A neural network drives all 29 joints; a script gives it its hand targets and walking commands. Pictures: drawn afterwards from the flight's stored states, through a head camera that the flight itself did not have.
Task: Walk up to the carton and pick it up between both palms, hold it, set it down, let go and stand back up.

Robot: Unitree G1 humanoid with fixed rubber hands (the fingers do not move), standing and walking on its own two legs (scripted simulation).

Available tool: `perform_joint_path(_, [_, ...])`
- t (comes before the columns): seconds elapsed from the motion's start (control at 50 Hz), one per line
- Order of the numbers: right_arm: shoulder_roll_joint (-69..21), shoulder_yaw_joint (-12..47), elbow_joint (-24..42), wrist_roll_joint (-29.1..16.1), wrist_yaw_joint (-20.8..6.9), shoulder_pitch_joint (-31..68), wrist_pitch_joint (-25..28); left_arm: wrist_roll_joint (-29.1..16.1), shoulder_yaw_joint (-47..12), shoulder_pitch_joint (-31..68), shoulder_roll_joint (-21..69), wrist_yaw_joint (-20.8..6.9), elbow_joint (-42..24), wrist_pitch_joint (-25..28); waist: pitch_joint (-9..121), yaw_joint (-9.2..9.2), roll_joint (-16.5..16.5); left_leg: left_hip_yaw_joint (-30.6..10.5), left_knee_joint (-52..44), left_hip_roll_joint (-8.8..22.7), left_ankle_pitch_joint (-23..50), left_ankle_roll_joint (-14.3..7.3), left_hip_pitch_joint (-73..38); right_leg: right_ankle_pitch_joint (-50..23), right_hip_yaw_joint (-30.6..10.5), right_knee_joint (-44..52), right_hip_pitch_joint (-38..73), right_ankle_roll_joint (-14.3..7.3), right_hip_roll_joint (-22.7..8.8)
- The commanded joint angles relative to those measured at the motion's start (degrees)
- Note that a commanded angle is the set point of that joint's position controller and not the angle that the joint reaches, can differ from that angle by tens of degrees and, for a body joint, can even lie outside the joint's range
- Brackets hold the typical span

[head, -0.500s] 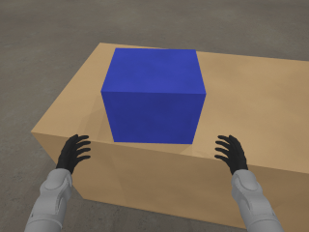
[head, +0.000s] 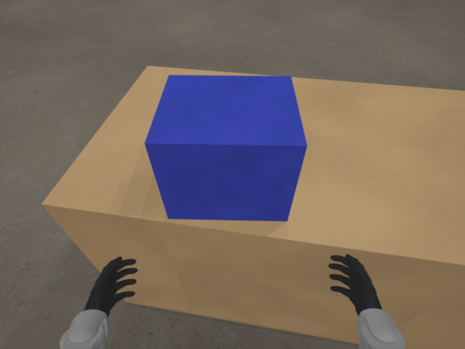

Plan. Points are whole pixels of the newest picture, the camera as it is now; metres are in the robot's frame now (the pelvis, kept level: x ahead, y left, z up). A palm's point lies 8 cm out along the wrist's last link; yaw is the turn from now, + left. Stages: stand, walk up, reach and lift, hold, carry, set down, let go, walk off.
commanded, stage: set down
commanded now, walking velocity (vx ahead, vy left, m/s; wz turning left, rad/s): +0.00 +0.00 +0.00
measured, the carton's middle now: (228, 148) +0.51 +0.04 +0.04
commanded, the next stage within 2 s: let go in 0.50 s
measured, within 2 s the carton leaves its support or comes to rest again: neither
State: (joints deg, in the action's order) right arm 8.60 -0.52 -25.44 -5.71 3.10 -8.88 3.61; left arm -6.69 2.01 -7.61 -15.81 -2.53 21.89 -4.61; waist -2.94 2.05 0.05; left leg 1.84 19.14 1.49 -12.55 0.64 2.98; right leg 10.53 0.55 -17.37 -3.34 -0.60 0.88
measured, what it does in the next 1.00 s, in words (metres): stands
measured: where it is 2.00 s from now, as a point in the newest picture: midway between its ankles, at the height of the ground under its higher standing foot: outside the picture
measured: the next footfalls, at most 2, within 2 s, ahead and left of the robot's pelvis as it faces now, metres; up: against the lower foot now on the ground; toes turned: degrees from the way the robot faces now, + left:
none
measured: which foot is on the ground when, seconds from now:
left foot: down 0.00-1.00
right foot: down 0.00-1.00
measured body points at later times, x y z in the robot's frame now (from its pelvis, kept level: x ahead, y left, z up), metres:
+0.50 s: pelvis +0.00 +0.00 +0.00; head +0.00 +0.00 +0.45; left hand +0.16 +0.24 -0.08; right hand +0.17 -0.22 -0.08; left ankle -0.02 +0.12 -0.75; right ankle -0.01 -0.11 -0.75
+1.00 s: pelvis -0.01 -0.01 +0.00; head -0.01 +0.00 +0.45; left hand +0.17 +0.22 -0.09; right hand +0.16 -0.24 -0.09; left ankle -0.02 +0.12 -0.75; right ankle -0.01 -0.11 -0.75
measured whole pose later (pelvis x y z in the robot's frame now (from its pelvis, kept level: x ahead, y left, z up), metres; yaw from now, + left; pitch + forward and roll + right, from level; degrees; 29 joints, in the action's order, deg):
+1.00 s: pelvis -0.01 -0.01 +0.00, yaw -1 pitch -5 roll +0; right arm 10.3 -2.0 -41.7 1.5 -1.4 -9.2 10.6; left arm -0.1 0.2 -9.6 -12.0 0.6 30.2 -7.9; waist -4.5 0.2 0.8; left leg 2.4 20.9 2.0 -13.0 1.0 3.1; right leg 11.5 0.1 -20.6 -4.4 -1.2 1.3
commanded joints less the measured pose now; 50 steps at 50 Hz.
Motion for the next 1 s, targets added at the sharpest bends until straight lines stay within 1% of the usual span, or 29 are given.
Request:
perform_joint_path(0.0, [4.57, -1.48, 4.75, 1.14, -0.32, 3.62, 3.01, 1.05, 2.07, 4.17, -5.51, 0.31, -5.57, 1.54, 5.89, -0.23, -1.44, 1.54, -0.61, -1.47, 18.0, 1.75, -1.99, -7.24, -0.49, 2.46, 0.06, -0.51, 0.25])
perform_joint_path(0.2, [4.7, -1.41, -1.34, 3.28, -1.37, 1.82, 5.58, 3.64, 1.41, 0.93, -4.01, 0.94, -2.69, 0.87, 4.02, -0.42, -1.38, 2.02, -0.54, -1.46, 17.4, 1.68, -2.77, -6.25, 0.12, 2.7, -1.22, -0.48, 0.39])
perform_joint_path(0.46, [5.79, -1.92, -8.85, 5.74, -2.85, 1.34, 7.12, 6.39, 0.67, -0.68, -1.87, 1.83, 1.7, -1.01, 2.41, -1.01, -1.19, 2.14, 0.04, -1.29, 15.63, 1.5, -2.48, -4.89, 0.85, 2.11, -2.38, -0.71, 0.4])
perform_joint_path(0.54, [7.11, -3.44, -10.96, 7.07, -3.7, 2.53, 8.28, 6.61, -0.23, 0.46, -1.35, 2.56, 1.6, -1.32, 2.71, -1.72, -1.17, 2.0, 0.36, -0.68, 13.66, 1.4, -1.97, -4.22, 1.39, 0.98, -3.38, -0.9, 0.62])
perform_joint_path(0.62, [7.17, -4.2, -11.33, 7.6, -4.44, 3.9, 9.57, 5.89, -0.77, 2.08, -1.84, 3.64, 0.7, -0.62, 3.66, -2.01, -0.38, 2.18, 0.57, -0.33, 10.87, 0.97, -0.72, -4.27, 1.04, 0.13, -3.78, -0.93, 0.28])
perform_joint_path(0.72, [6.87, -2.87, -12.19, 6.82, -4.3, 2.78, 9.34, 6.46, -0.21, 0.55, -1.6, 3.42, 2.77, -1.17, 3.61, -1.7, 0.01, 2.37, 0.62, -1.39, 11.17, 0.91, -1.22, -7.23, 0.15, 0.36, -2.33, -0.48, -0.26])
perform_joint_path(0.98, [7.22, -3.11, -10.4, 7.23, -4.38, 2.94, 8.0, 6.61, -0.13, 2.13, -1.26, 3.44, 2.42, -2.19, 2.21, -1.83, 0.14, 2.7, -0.14, -1.13, 8.71, 0.56, -1.14, -4.79, 0.03, 0.69, -3.67, -0.57, -0.26])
